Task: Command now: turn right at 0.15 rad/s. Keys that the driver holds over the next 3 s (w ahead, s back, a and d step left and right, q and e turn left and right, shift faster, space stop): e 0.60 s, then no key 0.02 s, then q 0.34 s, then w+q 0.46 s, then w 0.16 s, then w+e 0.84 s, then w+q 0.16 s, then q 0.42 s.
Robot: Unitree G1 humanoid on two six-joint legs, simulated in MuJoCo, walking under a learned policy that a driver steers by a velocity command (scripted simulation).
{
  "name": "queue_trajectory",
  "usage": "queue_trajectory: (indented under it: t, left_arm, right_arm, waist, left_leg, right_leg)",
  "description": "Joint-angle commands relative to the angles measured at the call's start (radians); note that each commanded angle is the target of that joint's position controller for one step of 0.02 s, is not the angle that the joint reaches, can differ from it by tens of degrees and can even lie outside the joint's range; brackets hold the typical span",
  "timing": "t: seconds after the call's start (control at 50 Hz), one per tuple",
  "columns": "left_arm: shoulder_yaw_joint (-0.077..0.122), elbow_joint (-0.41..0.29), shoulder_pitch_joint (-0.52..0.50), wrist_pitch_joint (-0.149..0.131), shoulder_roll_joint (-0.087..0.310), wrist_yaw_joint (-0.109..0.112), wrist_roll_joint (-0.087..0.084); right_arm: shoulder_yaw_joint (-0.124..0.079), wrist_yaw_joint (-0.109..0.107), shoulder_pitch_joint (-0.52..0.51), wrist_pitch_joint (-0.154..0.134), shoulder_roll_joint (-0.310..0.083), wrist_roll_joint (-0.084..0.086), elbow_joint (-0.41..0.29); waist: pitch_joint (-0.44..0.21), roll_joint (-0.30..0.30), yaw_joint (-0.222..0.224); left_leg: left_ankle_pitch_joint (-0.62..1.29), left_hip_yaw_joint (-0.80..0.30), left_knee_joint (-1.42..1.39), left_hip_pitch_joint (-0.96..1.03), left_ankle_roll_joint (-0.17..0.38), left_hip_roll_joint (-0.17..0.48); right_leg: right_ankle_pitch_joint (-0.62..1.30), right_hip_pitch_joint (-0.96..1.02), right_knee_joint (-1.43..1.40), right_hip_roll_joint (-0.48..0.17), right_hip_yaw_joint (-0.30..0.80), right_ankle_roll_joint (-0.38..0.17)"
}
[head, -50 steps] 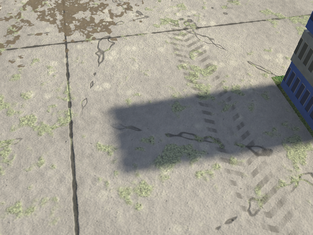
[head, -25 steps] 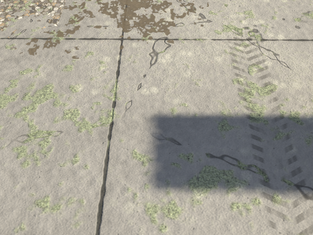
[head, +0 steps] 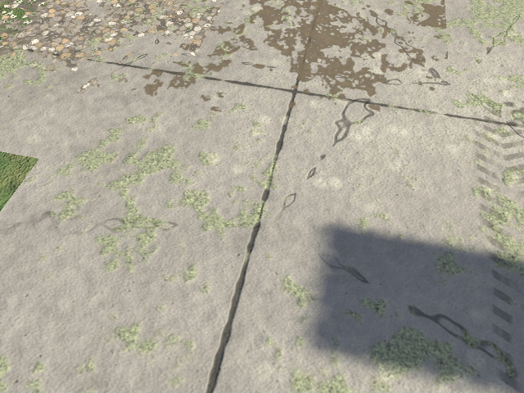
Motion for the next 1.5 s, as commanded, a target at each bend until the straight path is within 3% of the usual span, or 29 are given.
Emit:
queue_trajectory:
  t: [0.02, 0.06, 0.14, 0.22, 0.28, 0.32, 0.4, 0.48, 0.54, 0.56, 0.58, 0.6, 0.62, 0.66, 0.74, 0.78, 0.86, 0.96, 1.04, 1.06, 1.08, 1.1, 1.12, 1.14, 1.18, 1.24, 1.4, 1.46, 1.5]
  left_arm:
    - [0.024, -0.08, -0.039, -0.022, 0.16, 0.0, 0.013]
    - [0.045, -0.073, -0.05, -0.019, 0.214, 0.002, -0.016]
    - [0.039, -0.083, -0.042, -0.024, 0.174, 0.01, -0.005]
    - [0.036, -0.115, -0.069, -0.013, 0.152, 0.021, -0.016]
    - [0.037, -0.135, -0.049, -0.001, 0.128, 0.015, -0.011]
    - [0.057, -0.123, -0.027, 0.017, 0.147, 0.01, -0.022]
    - [0.029, -0.147, -0.068, 0.032, 0.077, -0.006, -0.02]
    - [0.03, -0.188, -0.079, 0.037, 0.094, -0.034, -0.022]
    - [0.054, -0.164, 0.022, 0.051, 0.129, -0.032, -0.016]
    - [0.082, -0.161, 0.074, 0.05, 0.217, -0.015, -0.017]
    - [0.099, -0.191, 0.08, 0.037, 0.331, -0.005, 0.01]
    - [0.086, -0.195, 0.101, 0.006, 0.282, -0.017, 0.036]
    - [0.071, -0.194, 0.05, -0.016, 0.248, -0.017, 0.031]
    - [0.04, -0.199, -0.067, -0.027, 0.145, -0.001, -0.001]
    - [-0.009, -0.161, -0.094, -0.038, 0.039, 0.014, 0.028]
    - [-0.009, -0.134, -0.086, -0.04, 0.056, 0.016, 0.035]
    - [0.018, -0.103, -0.065, -0.026, 0.15, 0.018, 0.026]
    - [0.031, -0.102, -0.07, -0.003, 0.157, 0.034, 0.009]
    - [0.045, -0.111, -0.086, 0.001, 0.164, 0.03, -0.021]
    - [0.039, -0.115, -0.101, -0.004, 0.13, 0.024, -0.022]
    - [0.021, -0.137, -0.14, -0.016, 0.056, 0.013, -0.003]
    - [0.017, -0.221, -0.265, -0.044, 0.044, 0.007, 0.002]
    - [0.031, -0.216, -0.271, -0.071, 0.096, -0.005, -0.012]
    - [0.039, -0.198, -0.221, -0.089, 0.12, -0.021, -0.026]
    - [0.046, -0.162, -0.194, -0.108, 0.137, -0.025, -0.002]
    - [0.037, -0.158, -0.215, -0.12, 0.097, -0.033, 0.006]
    - [0.016, -0.216, -0.324, -0.136, 0.075, -0.051, -0.016]
    - [0.031, -0.198, -0.234, -0.148, 0.123, -0.052, -0.018]
    - [0.06, -0.145, -0.038, -0.151, 0.177, -0.04, -0.012]
  right_arm:
    - [-0.048, -0.003, 0.051, -0.016, -0.178, 0.0, -0.011]
    - [-0.052, -0.014, 0.052, -0.023, -0.17, -0.017, -0.024]
    - [-0.064, -0.035, -0.005, 0.005, -0.132, 0.003, -0.042]
    - [-0.087, -0.024, 0.049, 0.002, -0.148, 0.003, -0.033]
    - [-0.097, -0.026, 0.07, -0.007, -0.193, -0.014, -0.041]
    - [-0.084, -0.031, 0.009, -0.024, -0.173, -0.009, -0.063]
    - [-0.096, -0.038, -0.007, -0.017, -0.205, 0.001, -0.042]
    - [-0.111, -0.03, 0.029, -0.005, -0.246, 0.022, -0.018]
    - [-0.106, -0.015, 0.051, -0.009, -0.218, 0.046, 0.011]
    - [-0.094, -0.007, 0.084, -0.012, -0.175, 0.018, 0.017]
    - [-0.07, -0.01, 0.02, -0.014, -0.124, -0.023, -0.059]
    - [-0.084, -0.02, -0.067, -0.014, -0.17, -0.002, -0.07]
    - [-0.089, -0.023, -0.066, -0.009, -0.184, 0.024, -0.067]
    - [-0.098, -0.039, -0.007, 0.002, -0.198, 0.016, -0.013]
    - [-0.077, -0.026, 0.074, 0.008, -0.132, 0.021, 0.045]
    - [-0.059, -0.018, 0.03, 0.008, -0.108, 0.022, 0.043]
    - [-0.068, -0.013, -0.011, 0.011, -0.176, 0.036, 0.015]
    - [-0.064, -0.003, 0.022, 0.009, -0.151, 0.04, 0.013]
    - [-0.063, 0.022, 0.1, 0.01, -0.133, 0.05, 0.05]
    - [-0.073, 0.021, 0.171, 0.006, -0.153, 0.051, 0.083]
    - [-0.094, 0.011, 0.281, -0.001, -0.219, 0.054, 0.113]
    - [-0.118, 0.021, 0.336, -0.03, -0.328, 0.042, 0.106]
    - [-0.096, 0.023, 0.285, -0.06, -0.26, 0.02, 0.077]
    - [-0.087, 0.015, 0.231, -0.078, -0.226, 0.023, 0.066]
    - [-0.08, 0.006, 0.198, -0.086, -0.204, 0.047, 0.053]
    - [-0.074, -0.011, 0.238, -0.081, -0.193, 0.035, 0.046]
    - [-0.091, -0.019, 0.305, -0.063, -0.231, 0.046, 0.039]
    - [-0.095, -0.02, 0.282, -0.058, -0.232, 0.044, 0.033]
    - [-0.079, -0.017, 0.275, -0.053, -0.189, 0.029, 0.028]
  waist:
    - [-0.041, 0.073, -0.036]
    - [-0.058, -0.11, -0.067]
    - [-0.044, -0.167, -0.033]
    - [-0.073, -0.038, -0.046]
    - [-0.078, 0.239, -0.046]
    - [-0.059, 0.1, -0.01]
    - [-0.038, 0.145, -0.033]
    - [-0.094, 0.188, -0.05]
    - [-0.102, 0.14, -0.001]
    - [-0.109, -0.045, 0.001]
    - [-0.114, -0.293, 0.002]
    - [-0.185, -0.136, 0.076]
    - [-0.136, -0.105, 0.038]
    - [-0.092, -0.066, -0.017]
    - [-0.122, -0.084, -0.053]
    - [-0.088, -0.093, -0.024]
    - [-0.013, -0.092, 0.011]
    - [-0.031, -0.065, -0.003]
    - [-0.049, -0.062, -0.049]
    - [-0.038, -0.028, -0.078]
    - [-0.053, 0.16, -0.101]
    - [-0.002, 0.339, -0.139]
    - [0.019, 0.202, -0.122]
    - [0.037, 0.173, -0.074]
    - [0.051, 0.106, -0.058]
    - [0.036, 0.109, -0.062]
    - [0.082, 0.162, -0.105]
    - [0.053, 0.207, -0.056]
    - [-0.078, 0.198, 0.04]
  left_leg:
    - [0.125, -0.144, -0.063, 0.032, 0.06, 0.186]
    - [0.053, 0.013, 0.031, 0.044, -0.02, 0.051]
    - [-0.01, 0.038, 0.108, 0.013, -0.031, 0.031]
    - [0.041, -0.007, -0.001, 0.123, 0.021, 0.112]
    - [0.35, -0.322, -0.183, 0.189, 0.24, 0.485]
    - [0.419, -0.227, -0.176, 0.148, 0.242, 0.467]
    - [0.38, 0.011, -0.171, 0.132, 0.167, 0.345]
    - [0.432, 0.067, -0.112, 0.172, 0.152, 0.378]
    - [0.27, 0.151, 0.046, 0.063, 0.04, 0.346]
    - [0.039, 0.23, 0.263, -0.129, -0.05, 0.264]
    - [-0.463, 0.206, 0.535, -0.432, -0.142, 0.105]
    - [-0.486, 0.017, 0.701, -0.439, -0.139, 0.092]
    - [-0.399, -0.008, 0.728, -0.453, -0.12, 0.111]
    - [-0.229, -0.017, 0.658, -0.422, -0.114, 0.146]
    - [-0.062, -0.004, 0.494, -0.196, -0.132, 0.15]
    - [-0.052, 0.002, 0.33, -0.124, -0.131, 0.156]
    - [-0.154, 0.029, 0.248, -0.136, -0.12, 0.136]
    - [-0.213, 0.053, 0.246, -0.171, -0.1, 0.125]
    - [-0.114, 0.128, 0.038, 0.023, -0.006, 0.078]
    - [-0.114, 0.096, -0.037, 0.143, 0.038, 0.073]
    - [-0.175, -0.156, -0.136, 0.299, 0.119, 0.233]
    - [-0.292, -0.661, -0.282, 0.361, 0.298, 0.444]
    - [-0.281, -0.671, -0.317, 0.375, 0.316, 0.461]
    - [-0.239, -0.571, -0.304, 0.373, 0.273, 0.42]
    - [-0.097, -0.428, -0.304, 0.375, 0.21, 0.348]
    - [0.117, -0.293, -0.317, 0.324, 0.179, 0.273]
    - [0.114, -0.254, -0.281, 0.132, 0.134, 0.242]
    - [0.235, -0.283, -0.218, 0.183, 0.11, 0.283]
    - [0.506, -0.213, 0.028, 0.173, 0.065, 0.208]
  right_leg:
    - [0.321, 0.088, -0.146, -0.048, 0.062, -0.05]
    - [0.329, 0.028, -0.138, -0.098, 0.17, -0.149]
    - [0.224, -0.009, -0.19, -0.137, 0.319, -0.204]
    - [0.125, -0.121, -0.075, -0.051, 0.244, -0.14]
    - [-0.376, -0.316, 0.421, 0.04, 0.035, -0.027]
    - [-0.358, -0.332, 0.613, -0.005, 0.076, -0.01]
    - [-0.202, -0.25, 0.399, -0.022, -0.015, 0.021]
    - [-0.155, -0.108, 0.161, 0.01, -0.089, -0.006]
    - [0.07, 0.12, -0.116, 0.06, -0.108, -0.085]
    - [0.38, 0.293, -0.173, -0.055, 0.088, -0.15]
    - [0.657, 0.364, -0.192, -0.338, 0.506, -0.371]
    - [0.561, 0.31, -0.225, -0.361, 0.526, -0.457]
    - [0.466, 0.268, -0.239, -0.311, 0.419, -0.411]
    - [0.35, 0.203, -0.237, -0.22, 0.274, -0.301]
    - [0.38, 0.116, -0.256, -0.142, 0.101, -0.268]
    - [0.282, 0.1, -0.275, -0.136, 0.08, -0.261]
    - [0.181, 0.117, -0.28, -0.205, 0.152, -0.3]
    - [0.443, 0.222, -0.207, -0.268, 0.166, -0.318]
    - [-0.127, 0.103, -0.226, -0.222, 0.099, -0.254]
    - [-0.227, -0.005, -0.146, -0.172, 0.043, -0.208]
    - [-0.266, -0.199, 0.143, -0.076, -0.094, -0.129]
    - [-0.427, -0.516, 0.366, 0.121, -0.101, -0.072]
    - [-0.41, -0.587, 0.493, 0.056, 0.036, -0.076]
    - [-0.291, -0.602, 0.504, 0.022, 0.059, -0.088]
    - [-0.125, -0.588, 0.432, -0.012, 0.045, -0.075]
    - [0.047, -0.491, 0.303, 0.006, 0.013, -0.03]
    - [0.225, -0.247, -0.045, 0.057, 0.002, -0.003]
    - [0.177, -0.153, -0.07, 0.051, 0.004, -0.041]
    - [0.166, 0.111, -0.107, 0.064, -0.03, -0.103]
Next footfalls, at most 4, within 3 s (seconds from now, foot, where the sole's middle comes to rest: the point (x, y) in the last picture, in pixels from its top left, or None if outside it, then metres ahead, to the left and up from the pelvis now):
0.56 right None -0.01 -0.16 -0.77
1.06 left None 0.03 0.04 -0.77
1.52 right None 0.33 -0.22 -0.77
1.96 left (257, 368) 0.57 0.03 -0.77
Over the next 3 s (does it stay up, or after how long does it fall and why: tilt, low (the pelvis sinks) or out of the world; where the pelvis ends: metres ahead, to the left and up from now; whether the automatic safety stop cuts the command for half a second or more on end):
stays up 0.89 -0.23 -0.02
